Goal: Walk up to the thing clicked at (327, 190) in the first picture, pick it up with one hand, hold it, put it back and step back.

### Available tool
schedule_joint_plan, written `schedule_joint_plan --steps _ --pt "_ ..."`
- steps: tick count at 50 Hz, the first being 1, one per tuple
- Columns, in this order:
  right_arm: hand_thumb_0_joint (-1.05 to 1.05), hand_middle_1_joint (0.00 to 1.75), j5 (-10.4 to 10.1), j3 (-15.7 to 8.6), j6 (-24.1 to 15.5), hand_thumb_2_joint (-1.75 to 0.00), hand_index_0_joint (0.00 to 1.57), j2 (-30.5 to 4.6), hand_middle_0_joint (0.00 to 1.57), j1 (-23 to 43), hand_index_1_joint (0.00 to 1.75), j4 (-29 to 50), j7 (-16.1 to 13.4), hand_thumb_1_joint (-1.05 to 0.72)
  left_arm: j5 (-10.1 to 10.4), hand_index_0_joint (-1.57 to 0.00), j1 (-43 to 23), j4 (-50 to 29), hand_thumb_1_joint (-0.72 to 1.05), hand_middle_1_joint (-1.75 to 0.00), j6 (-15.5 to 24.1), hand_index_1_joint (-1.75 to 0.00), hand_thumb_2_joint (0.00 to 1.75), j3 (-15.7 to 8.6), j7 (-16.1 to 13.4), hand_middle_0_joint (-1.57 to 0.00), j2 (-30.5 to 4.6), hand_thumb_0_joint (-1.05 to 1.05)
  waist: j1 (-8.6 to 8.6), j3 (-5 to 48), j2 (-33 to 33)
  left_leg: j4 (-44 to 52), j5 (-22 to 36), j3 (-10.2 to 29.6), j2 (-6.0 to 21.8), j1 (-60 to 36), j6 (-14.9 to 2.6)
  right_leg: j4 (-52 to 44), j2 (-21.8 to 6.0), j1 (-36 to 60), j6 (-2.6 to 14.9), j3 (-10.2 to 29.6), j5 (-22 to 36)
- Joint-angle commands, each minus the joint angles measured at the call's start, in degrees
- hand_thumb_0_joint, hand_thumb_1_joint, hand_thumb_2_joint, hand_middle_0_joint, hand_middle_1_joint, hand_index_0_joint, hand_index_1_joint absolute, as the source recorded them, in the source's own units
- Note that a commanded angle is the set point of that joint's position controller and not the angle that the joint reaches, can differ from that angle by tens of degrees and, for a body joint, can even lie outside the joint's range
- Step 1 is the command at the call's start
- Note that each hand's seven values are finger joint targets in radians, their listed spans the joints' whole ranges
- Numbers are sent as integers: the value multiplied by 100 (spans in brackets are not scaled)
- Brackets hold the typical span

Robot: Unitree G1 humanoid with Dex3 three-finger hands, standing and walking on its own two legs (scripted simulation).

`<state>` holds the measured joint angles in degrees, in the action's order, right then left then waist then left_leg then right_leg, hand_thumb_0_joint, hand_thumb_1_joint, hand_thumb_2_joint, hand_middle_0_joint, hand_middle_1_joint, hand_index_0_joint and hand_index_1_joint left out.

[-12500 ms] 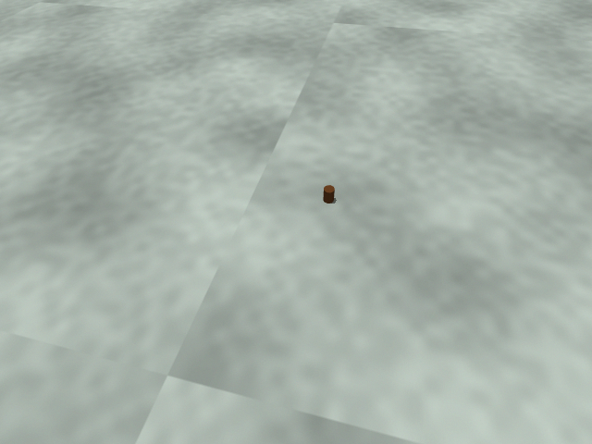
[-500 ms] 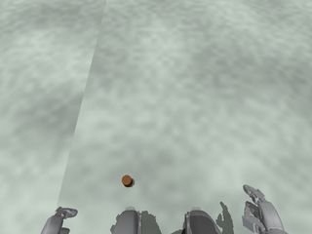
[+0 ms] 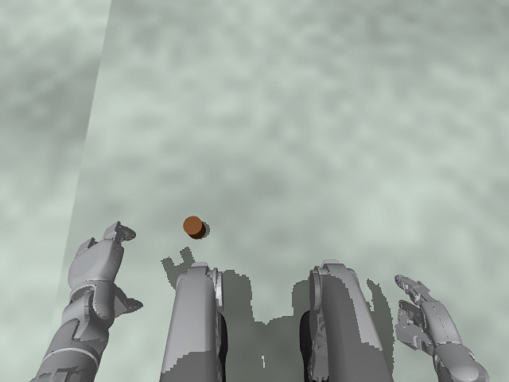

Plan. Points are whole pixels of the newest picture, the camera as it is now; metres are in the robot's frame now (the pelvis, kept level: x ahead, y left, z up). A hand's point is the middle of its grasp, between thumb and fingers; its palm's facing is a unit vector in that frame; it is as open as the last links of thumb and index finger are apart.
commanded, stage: rise first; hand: left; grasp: from above
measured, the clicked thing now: (194, 228) +0.43 +0.19 -0.46
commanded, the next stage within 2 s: none
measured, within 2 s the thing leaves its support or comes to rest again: neither
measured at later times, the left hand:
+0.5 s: hand (151, 249) +0.35 +0.25 -0.27, palm faces -0.48 -0.14 -0.87, open 13.7 cm
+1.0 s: hand (161, 238) +0.38 +0.24 -0.31, palm faces -0.46 -0.03 -0.89, open 13.5 cm
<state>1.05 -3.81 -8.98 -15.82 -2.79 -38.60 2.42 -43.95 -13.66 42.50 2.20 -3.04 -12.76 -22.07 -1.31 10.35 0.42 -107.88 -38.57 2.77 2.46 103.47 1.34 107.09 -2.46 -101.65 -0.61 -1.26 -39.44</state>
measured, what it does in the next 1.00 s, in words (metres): lowers itself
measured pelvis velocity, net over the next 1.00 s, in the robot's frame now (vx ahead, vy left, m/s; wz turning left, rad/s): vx -0.03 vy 0.00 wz -0.05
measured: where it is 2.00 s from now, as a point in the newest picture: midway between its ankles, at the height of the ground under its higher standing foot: (264, 370)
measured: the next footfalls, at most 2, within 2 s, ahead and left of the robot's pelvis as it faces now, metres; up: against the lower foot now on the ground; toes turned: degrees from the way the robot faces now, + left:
none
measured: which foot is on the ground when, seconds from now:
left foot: down 0.00-1.00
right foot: down 0.00-1.00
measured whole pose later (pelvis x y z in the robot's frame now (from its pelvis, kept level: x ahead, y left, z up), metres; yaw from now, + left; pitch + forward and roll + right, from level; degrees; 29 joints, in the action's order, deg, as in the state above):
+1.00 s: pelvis -0.03 +0.00 -0.14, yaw -3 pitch +34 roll -5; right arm 7.0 -1.9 -4.5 -13.7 -5.9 -45.3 6.1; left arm -69.3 -42.0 72.9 8.6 -1.6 -25.5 -29.3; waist -7.8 6.0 -0.3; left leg -132.3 -38.3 5.8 2.1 128.1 0.9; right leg 129.7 -1.2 -125.1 -1.4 -1.7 -38.5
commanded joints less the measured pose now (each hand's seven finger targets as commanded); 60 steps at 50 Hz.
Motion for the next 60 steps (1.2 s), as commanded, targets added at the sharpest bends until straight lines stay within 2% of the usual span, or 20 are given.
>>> schedule_joint_plan --steps 1,2,6,7,11,15,17,21,23,24,25,32,34,36,38,43,44,52,57,60 --pt "0 30 -7 -441 -86 -91 20 -952 20 -714 30 380 -55 -91 -299 -15 -1184 -269 -48 -97 145 -97 95 -351 -340 -15 -1358 0 -90 3511 92 766 1331 -275 -240 -1899 -245 -1149 258 1665 180 -80 1465" --pt "0 30 7 -430 -64 -91 20 -926 20 -763 30 329 -48 -91 -353 -15 -1210 -103 -49 -95 166 -96 96 -285 -336 -15 -1283 0 -77 3533 85 692 1272 -295 -248 -1771 -256 -1087 263 1631 179 -79 1401" --pt "0 30 69 -437 51 -91 20 -923 20 -825 30 221 -53 -91 -648 -15 -2003 192 -48 -95 299 -96 97 -298 -425 -16 -1678 0 -124 3473 -6 392 697 -367 -269 -1214 -301 -1019 297 1499 173 -2 705" --pt "0 30 83 -441 64 -90 20 -933 20 -865 30 198 -55 -90 -748 -13 -2178 238 -50 -94 319 -96 99 -178 -440 -15 -1526 0 -184 3487 58 324 660 -359 -263 -1206 -308 -959 305 1324 178 -31 698" --pt "0 30 119 -387 150 -90 20 -939 20 -925 30 100 -41 -90 -1047 -13 -2465 861 -49 -93 373 -94 99 -175 -585 -15 -1644 0 -251 3170 -23 204 375 -295 -278 -832 -316 -749 343 922 212 -138 333" --pt "0 30 176 -350 192 -90 20 -1026 20 -971 30 -24 -6 -89 -1384 -13 -3069 1132 -48 -90 431 -92 99 -13 -721 -15 -1589 0 -346 2952 592 228 79 -102 -239 -1038 -241 -275 311 85 285 -342 249" --pt "0 30 195 -326 218 -90 20 -1055 20 -986 30 -61 18 -89 -1544 -14 -3122 1336 -47 -89 447 -90 98 -70 -832 -16 -1671 0 -357 2922 657 231 -18 -13 -239 -1025 -230 -97 304 -119 282 -424 245" --pt "0 30 255 -283 242 -90 20 -1077 20 -1044 30 -165 53 -89 -1744 -15 -3501 1706 -45 -90 481 -90 96 32 -1013 -16 -1649 0 -520 2880 695 -15 28 -52 -247 -866 -235 38 299 -365 286 -455 282" --pt "0 30 297 -273 253 -90 20 -1057 20 -1061 30 -224 61 -90 -1845 -17 -3589 1774 -44 -88 484 -89 95 -66 -1108 -18 -1840 0 -449 3010 756 -177 199 -154 -257 -853 -240 77 299 -337 292 -410 367" --pt "0 30 312 -263 252 -90 20 -1037 20 -1088 30 -242 71 -90 -1913 -16 -3639 1772 -44 -89 486 -89 95 5 -1145 -17 -1742 0 -445 3108 862 -241 301 -198 -271 -848 -235 113 306 -327 295 -404 456" --pt "0 30 338 -261 250 -90 20 -1066 20 -1091 30 -276 81 -90 -1974 -17 -3794 1850 -43 -87 496 -88 94 11 -1177 -18 -1793 0 -514 3085 848 -312 272 -175 -261 -787 -241 181 300 -405 287 -425 457" --pt "0 30 427 -257 292 -90 20 -1044 20 -1196 30 -368 145 -90 -2172 -17 -4063 2088 -44 -90 497 -90 93 2 -1343 -17 -1872 0 -580 3201 926 -594 484 -213 -265 -634 -263 416 309 -447 285 -463 682" --pt "0 30 462 -262 311 -90 20 -1025 20 -1226 30 -401 173 -90 -2207 -17 -4110 2172 -44 -90 485 -91 93 69 -1352 -17 -1747 0 -648 3178 860 -660 505 -216 -262 -584 -271 452 312 -477 277 -473 715" --pt "0 30 478 -269 321 -90 20 -1031 20 -1207 30 -413 193 -90 -2237 -17 -4072 2240 -44 -90 500 -90 93 36 -1374 -17 -1796 0 -611 3186 815 -696 479 -179 -247 -563 -270 534 319 -544 289 -501 690" --pt "0 30 501 -263 333 -90 20 -1052 20 -1256 30 -421 209 -90 -2319 -17 -4275 2255 -44 -90 537 -90 93 9 -1394 -17 -1871 0 -690 3175 856 -792 483 -194 -243 -469 -285 586 312 -567 275 -496 715" --pt "0 30 522 -258 365 -90 20 -1008 20 -1270 30 -441 237 -90 -2418 -19 -4128 2319 -43 -90 608 -90 91 -11 -1449 -19 -1859 0 -629 3304 732 -975 661 -247 -261 -354 -311 645 340 -446 259 -480 890" --pt "0 30 531 -246 365 -90 20 -1008 20 -1275 30 -449 259 -90 -2458 -19 -4160 2364 -43 -90 625 -90 92 -6 -1460 -19 -1866 0 -683 3194 753 -999 653 -254 -261 -259 -313 690 340 -459 258 -485 901" --pt "0 30 590 -264 386 -90 20 -1069 20 -1324 30 -463 315 -90 -2538 -19 -4327 2374 -43 -90 719 -90 91 -125 -1587 -19 -1988 0 -714 3183 811 -1099 581 -238 -241 -164 -317 829 343 -611 263 -517 850" --pt "0 30 593 -268 405 -90 20 -1094 20 -1363 30 -490 333 -90 -2552 -19 -4334 2332 -43 -90 718 -90 92 -140 -1652 -19 -1976 0 -682 3333 994 -1165 815 -247 -238 -310 -298 922 348 -619 267 -513 1098" --pt "0 30 605 -267 421 -90 20 -1066 20 -1363 30 -506 333 -90 -2555 -20 -4363 2386 -42 -88 693 -89 91 -103 -1693 -20 -1900 0 -716 3293 788 -1240 779 -275 -241 -162 -319 856 366 -549 253 -482 1103"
